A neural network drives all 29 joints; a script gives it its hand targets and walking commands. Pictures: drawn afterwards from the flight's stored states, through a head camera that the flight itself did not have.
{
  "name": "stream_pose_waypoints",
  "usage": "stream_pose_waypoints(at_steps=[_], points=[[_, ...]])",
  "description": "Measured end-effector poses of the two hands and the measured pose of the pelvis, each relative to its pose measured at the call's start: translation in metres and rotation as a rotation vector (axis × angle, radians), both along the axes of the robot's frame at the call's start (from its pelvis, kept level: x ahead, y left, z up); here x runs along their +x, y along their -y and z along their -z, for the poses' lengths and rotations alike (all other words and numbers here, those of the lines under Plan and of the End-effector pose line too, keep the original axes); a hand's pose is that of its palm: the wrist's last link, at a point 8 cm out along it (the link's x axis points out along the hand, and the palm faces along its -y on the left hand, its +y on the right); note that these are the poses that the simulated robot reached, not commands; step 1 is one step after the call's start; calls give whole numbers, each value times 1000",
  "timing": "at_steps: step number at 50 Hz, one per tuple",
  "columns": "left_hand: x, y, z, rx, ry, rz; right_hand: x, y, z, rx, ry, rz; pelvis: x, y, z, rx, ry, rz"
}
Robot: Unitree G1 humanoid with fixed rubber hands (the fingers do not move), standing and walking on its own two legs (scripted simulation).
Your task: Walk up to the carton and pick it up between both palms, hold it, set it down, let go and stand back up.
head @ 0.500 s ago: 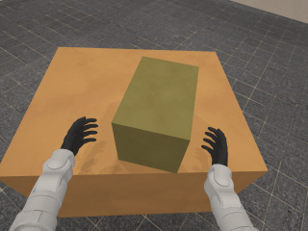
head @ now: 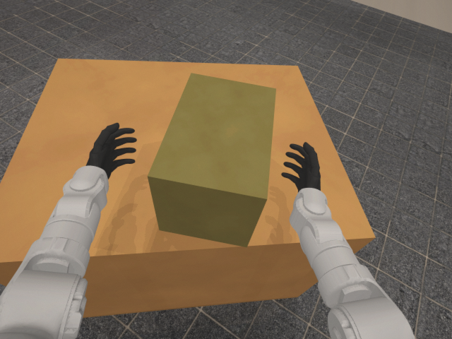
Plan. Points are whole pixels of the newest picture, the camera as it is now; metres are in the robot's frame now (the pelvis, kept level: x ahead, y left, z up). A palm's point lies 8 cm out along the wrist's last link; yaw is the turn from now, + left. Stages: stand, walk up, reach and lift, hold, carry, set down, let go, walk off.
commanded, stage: reach and lift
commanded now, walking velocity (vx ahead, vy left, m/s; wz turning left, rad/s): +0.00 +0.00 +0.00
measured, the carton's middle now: (218, 158) +0.50 -0.02 -0.03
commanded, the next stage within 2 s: none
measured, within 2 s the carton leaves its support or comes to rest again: neither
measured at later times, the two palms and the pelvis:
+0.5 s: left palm (115, 129) +0.47 +0.18 +0.09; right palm (319, 151) +0.41 -0.19 +0.10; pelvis +0.00 -0.01 +0.00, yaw +0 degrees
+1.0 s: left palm (121, 142) +0.46 +0.18 +0.06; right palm (308, 161) +0.41 -0.18 +0.07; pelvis +0.00 +0.00 -0.01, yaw +1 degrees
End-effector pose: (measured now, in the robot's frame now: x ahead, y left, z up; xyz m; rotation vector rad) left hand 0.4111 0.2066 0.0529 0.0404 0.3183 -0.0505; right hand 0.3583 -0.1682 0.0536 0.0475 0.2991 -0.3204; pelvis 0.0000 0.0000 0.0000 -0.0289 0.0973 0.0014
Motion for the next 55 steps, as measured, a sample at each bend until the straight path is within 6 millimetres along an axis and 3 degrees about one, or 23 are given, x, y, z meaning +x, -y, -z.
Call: stream_pose_waypoints(at_steps=[14,27,40,44,55], points=[[32,13,-33,13,1,-2,29,17,-31,-12,31,28,5,2,-1,-1,-22,-6],[58,25,-39,-12,-12,-15,52,19,-48,-13,5,18,4,6,0,-2,-88,-4],[74,26,-59,11,9,-18,65,23,-59,-29,-4,26,4,4,2,-5,-142,-5],[70,27,-48,18,-14,-7,60,20,-48,-38,-35,14,3,3,3,-4,-140,-5],[45,33,29,25,-99,-5,40,6,16,-10,-96,9,-7,2,14,-20,-234,-19]])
